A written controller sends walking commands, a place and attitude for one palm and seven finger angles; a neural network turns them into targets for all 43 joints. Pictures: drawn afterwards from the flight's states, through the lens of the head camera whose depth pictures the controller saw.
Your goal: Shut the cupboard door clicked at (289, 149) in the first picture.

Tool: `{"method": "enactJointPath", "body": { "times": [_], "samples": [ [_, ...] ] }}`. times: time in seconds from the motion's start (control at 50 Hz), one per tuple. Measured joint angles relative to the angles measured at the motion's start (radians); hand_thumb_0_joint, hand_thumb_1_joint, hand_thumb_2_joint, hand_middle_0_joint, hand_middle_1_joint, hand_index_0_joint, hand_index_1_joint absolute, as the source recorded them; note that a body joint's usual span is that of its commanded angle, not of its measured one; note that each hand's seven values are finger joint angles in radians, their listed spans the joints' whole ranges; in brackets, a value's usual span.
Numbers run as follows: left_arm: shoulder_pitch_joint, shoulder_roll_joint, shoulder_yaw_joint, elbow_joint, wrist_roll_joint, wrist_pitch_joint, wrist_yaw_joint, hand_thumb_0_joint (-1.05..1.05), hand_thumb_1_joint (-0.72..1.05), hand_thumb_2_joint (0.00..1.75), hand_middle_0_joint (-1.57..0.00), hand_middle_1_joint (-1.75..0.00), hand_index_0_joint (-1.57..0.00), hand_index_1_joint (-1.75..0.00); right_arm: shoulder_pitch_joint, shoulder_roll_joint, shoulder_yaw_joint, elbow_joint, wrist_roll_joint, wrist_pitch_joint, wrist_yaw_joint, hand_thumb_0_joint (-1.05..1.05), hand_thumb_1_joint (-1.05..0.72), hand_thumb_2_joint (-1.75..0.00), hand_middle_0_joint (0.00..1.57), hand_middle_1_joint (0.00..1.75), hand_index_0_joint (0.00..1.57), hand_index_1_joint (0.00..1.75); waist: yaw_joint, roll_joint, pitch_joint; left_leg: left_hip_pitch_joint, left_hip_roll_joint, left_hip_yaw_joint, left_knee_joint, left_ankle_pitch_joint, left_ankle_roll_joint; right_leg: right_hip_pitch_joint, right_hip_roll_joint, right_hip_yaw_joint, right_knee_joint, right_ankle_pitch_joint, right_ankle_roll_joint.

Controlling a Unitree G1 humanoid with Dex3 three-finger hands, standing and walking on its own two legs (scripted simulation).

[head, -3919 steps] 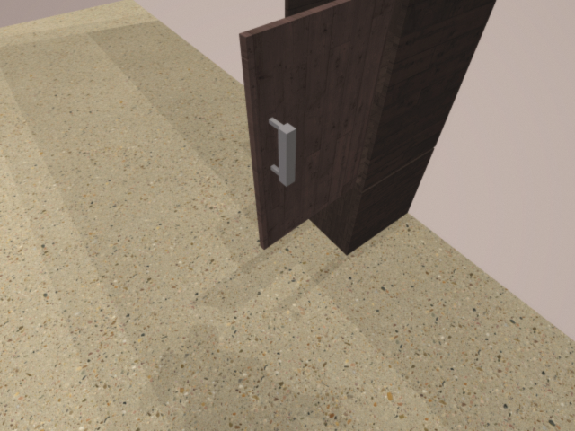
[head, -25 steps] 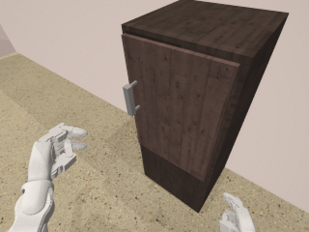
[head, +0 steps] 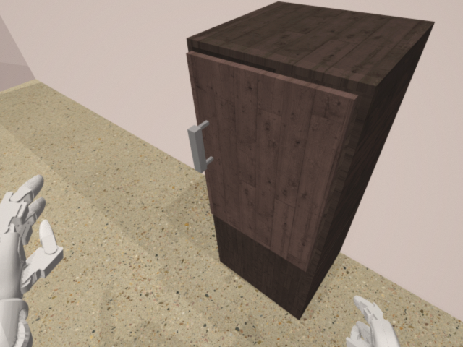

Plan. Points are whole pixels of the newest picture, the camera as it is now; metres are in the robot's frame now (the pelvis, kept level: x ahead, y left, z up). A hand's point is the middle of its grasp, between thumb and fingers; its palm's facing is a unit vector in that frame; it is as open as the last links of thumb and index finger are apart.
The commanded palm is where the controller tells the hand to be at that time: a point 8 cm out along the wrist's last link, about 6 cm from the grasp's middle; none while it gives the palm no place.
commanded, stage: draw the hand back to the body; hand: left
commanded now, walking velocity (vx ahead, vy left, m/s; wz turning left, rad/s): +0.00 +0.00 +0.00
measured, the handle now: (203, 146) +0.61 +0.17 +0.00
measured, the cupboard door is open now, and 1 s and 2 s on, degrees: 1 1 1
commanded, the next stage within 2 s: step back with the hand held close in 0.14 s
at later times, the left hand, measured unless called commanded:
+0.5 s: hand (58, 248) +0.19 +0.27 +0.14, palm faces +0.39 -0.79 -0.48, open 7.4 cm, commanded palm +0.13 +0.31 +0.17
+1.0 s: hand out of the picture +0.11 +0.30 +0.15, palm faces +0.49 -0.75 -0.45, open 7.4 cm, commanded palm +0.04 +0.33 +0.17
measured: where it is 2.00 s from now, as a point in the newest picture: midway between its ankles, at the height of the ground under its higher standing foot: outside the picture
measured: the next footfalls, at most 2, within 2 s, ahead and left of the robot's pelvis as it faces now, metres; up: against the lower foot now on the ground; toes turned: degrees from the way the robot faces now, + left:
right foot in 1.58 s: -0.28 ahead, -0.07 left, +0.00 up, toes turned -7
left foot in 1.92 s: -0.10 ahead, +0.13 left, +0.00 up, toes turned +2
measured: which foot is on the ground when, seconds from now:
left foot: down 0.00-1.00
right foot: down 0.00-1.00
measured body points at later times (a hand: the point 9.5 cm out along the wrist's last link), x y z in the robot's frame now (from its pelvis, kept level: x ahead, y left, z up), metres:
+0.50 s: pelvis -0.01 +0.01 +0.00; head +0.00 -0.01 +0.44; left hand +0.17 +0.31 +0.17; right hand +0.17 -0.24 -0.10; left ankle +0.00 +0.11 -0.74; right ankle +0.00 -0.11 -0.74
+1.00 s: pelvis -0.08 +0.02 -0.03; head -0.08 +0.03 +0.42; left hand +0.08 +0.33 +0.17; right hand +0.09 -0.22 -0.10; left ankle +0.00 +0.11 -0.74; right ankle +0.00 -0.11 -0.74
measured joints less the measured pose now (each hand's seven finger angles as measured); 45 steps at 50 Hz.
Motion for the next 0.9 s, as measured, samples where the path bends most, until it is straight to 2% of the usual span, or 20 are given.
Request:
{"method": "enactJointPath", "body": {
  "times": [0.12,0.28,0.38,0.48,0.6,0.7,0.9],
  "samples": [
    [0.014,0.019,-0.002,-0.024,0.001,-0.01,-0.004,0.02,0.89,0.9,-0.22,-0.31,-0.22,-0.31,0.002,0.018,0.007,-0.001,-0.004,-0.015,-0.003,0.01,-0.9,-0.9,0.2,0.3,0.2,0.3,-0.009,-0.014,-0.005,0.008,0.01,0.004,0.001,-0.004,-0.006,0.008,0.01,0.004,-0.005,0.001,-0.006],
    [0.014,0.027,0.02,-0.027,-0.003,-0.019,-0.009,0.02,0.88,0.9,-0.21,-0.3,-0.21,-0.3,0.003,0.017,0.004,0.0,-0.003,-0.015,0.003,0.01,-0.9,-0.9,0.2,0.3,0.2,0.3,-0.012,0.0,0.002,0.013,0.01,0.009,-0.003,-0.003,-0.006,0.011,0.01,0.009,-0.008,0.003,-0.005],
    [0.029,0.04,0.046,-0.026,0.004,-0.049,-0.008,0.02,0.88,0.9,-0.21,-0.3,-0.21,-0.3,0.0,0.003,-0.002,-0.026,-0.002,0.026,0.009,0.01,-0.9,-0.9,0.2,0.3,0.2,0.3,-0.035,0.014,-0.023,-0.086,0.018,-0.005,0.059,-0.021,-0.001,-0.06,0.016,-0.004,0.002,0.009,-0.002],
    [0.069,0.055,0.04,-0.058,0.002,-0.053,0.0,0.02,0.89,0.9,-0.21,-0.3,-0.21,-0.3,-0.007,-0.011,-0.018,-0.044,0.0,0.064,0.0,0.01,-0.9,-0.9,0.2,0.3,0.2,0.3,-0.053,0.0,-0.015,-0.145,0.002,0.003,0.083,-0.022,0.011,-0.127,-0.002,0.004,0.043,0.004,0.011],
    [0.108,0.109,0.064,-0.128,-0.004,-0.045,0.009,0.02,0.88,0.9,-0.21,-0.3,-0.21,-0.3,-0.006,-0.004,-0.023,-0.082,0.003,0.102,-0.016,0.01,-0.9,-0.9,0.2,0.3,0.2,0.3,-0.062,-0.035,-0.002,-0.176,-0.016,0.023,0.096,-0.012,0.027,-0.179,-0.022,0.024,0.089,0.002,0.026],
    [0.11,0.14,0.101,-0.15,-0.004,-0.06,0.02,0.02,0.88,0.9,-0.21,-0.3,-0.22,-0.3,-0.006,0.01,-0.016,-0.101,0.004,0.11,-0.016,0.01,-0.9,-0.9,0.2,0.3,0.2,0.3,-0.067,-0.053,-0.013,-0.213,-0.016,0.027,0.126,-0.006,0.034,-0.214,-0.024,0.028,0.113,0.013,0.03],
    [0.09,0.096,0.1,-0.129,0.033,-0.091,0.031,0.02,0.88,0.9,-0.21,-0.3,-0.21,-0.3,0.025,0.014,0.0,-0.103,0.002,0.077,-0.014,0.01,-0.9,-0.9,0.2,0.3,0.2,0.3,-0.065,-0.066,-0.02,-0.305,-0.007,0.003,0.223,-0.004,0.046,-0.279,-0.013,0.013,0.173,0.029,0.029]
  ]
}}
